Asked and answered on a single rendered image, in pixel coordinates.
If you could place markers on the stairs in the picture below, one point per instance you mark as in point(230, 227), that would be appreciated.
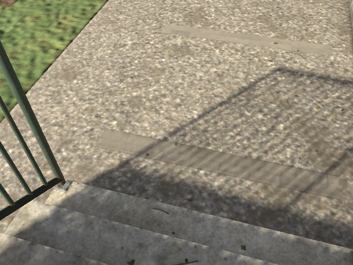
point(80, 224)

